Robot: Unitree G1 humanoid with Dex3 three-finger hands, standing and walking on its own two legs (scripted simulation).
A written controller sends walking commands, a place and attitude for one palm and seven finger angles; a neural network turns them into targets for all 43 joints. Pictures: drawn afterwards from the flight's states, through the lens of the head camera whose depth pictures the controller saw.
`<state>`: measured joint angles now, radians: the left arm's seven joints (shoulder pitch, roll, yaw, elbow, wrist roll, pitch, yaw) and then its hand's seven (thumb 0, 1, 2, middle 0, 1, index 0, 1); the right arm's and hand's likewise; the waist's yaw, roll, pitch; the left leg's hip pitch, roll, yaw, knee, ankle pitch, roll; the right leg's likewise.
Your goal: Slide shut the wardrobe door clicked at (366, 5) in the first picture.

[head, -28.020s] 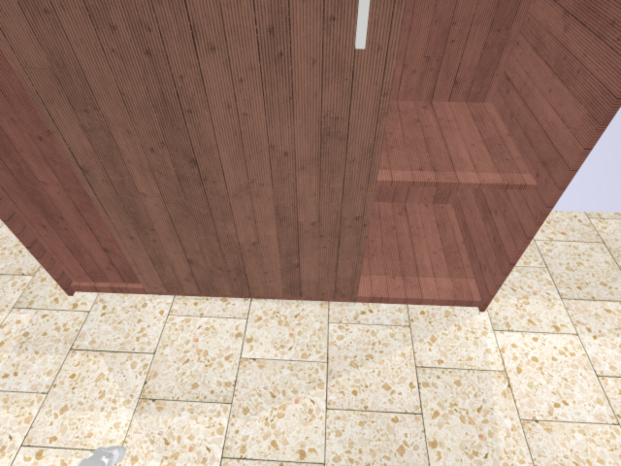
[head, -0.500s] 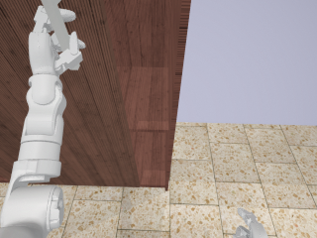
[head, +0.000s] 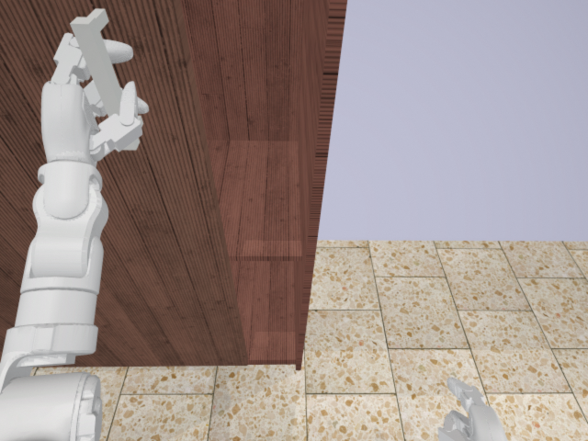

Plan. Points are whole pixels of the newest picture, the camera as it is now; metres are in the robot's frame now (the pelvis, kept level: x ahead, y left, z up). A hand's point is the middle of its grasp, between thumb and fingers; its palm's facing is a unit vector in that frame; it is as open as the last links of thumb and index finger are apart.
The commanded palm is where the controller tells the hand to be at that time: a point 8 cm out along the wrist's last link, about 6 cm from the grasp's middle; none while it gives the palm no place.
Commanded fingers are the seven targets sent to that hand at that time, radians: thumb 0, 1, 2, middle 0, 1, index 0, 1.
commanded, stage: stop walking and hold the door there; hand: left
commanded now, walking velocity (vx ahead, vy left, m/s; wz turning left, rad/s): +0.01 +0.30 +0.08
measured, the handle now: (115, 84) +0.44 +0.22 +0.27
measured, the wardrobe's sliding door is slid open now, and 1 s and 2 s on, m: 0.16 0.16 0.16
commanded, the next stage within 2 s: loosen the grip on the handle in 1.44 s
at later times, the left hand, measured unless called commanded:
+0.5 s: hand (129, 125) +0.40 +0.20 +0.24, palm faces +0.19 -0.96 -0.23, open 6.6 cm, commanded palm +0.37 +0.25 +0.24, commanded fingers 0.00 0.90 0.90 -0.45 -1.40 -0.45 -1.40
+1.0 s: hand (116, 131) +0.39 +0.21 +0.24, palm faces -0.03 -0.97 -0.25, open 7.3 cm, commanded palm +0.37 +0.26 +0.24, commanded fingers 0.00 0.90 0.90 -0.45 -1.40 -0.45 -1.40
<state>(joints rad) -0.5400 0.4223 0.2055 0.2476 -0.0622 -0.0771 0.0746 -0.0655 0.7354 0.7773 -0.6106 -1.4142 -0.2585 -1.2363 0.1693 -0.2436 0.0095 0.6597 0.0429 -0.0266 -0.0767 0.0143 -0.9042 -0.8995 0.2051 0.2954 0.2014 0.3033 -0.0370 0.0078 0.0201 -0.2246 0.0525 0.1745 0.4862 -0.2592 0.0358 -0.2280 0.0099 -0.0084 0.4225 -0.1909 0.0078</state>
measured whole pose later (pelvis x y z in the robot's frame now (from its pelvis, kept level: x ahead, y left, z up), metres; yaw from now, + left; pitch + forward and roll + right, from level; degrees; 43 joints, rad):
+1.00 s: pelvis -0.02 +0.15 -0.01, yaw +3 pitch -3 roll +0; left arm -0.77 0.17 -0.10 0.26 -0.02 -0.02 0.08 -0.07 0.69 0.73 -0.45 -1.40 -0.16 -1.07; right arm 0.11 -0.14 0.02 0.73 0.03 -0.03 -0.01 0.01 -0.91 -0.90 0.20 0.30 0.20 0.30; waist 0.01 0.04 0.13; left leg -0.25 0.12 0.09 0.56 -0.25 -0.06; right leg -0.21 -0.08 0.00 0.55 -0.30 0.07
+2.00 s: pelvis -0.06 +0.13 -0.01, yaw -1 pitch +0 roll +2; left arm -0.91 0.28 0.10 0.85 -0.01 -0.32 -0.03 -0.01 -0.42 0.26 -0.47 -1.31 -0.15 -1.13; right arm 0.37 -0.27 -0.01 0.78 0.02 -0.22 -0.01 0.02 -0.90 -0.90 0.20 0.30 0.20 0.30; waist -0.06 0.00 0.00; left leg -0.34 0.05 0.01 0.52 -0.20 -0.04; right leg -0.37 -0.04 0.08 0.60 -0.23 0.04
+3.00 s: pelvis +0.01 +0.14 +0.00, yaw -5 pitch +1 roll +0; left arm -0.43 0.30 0.14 0.11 -0.14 -0.04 -0.12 -0.02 -0.56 0.20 -0.43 -1.15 -0.15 -0.96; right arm 0.22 -0.22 0.02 0.65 0.03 -0.08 -0.08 0.02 -0.90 -0.90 0.21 0.30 0.20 0.30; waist -0.05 0.05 -0.05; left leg -0.20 0.06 0.01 0.48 -0.29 -0.05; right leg -0.24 -0.01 0.13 0.51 -0.28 0.04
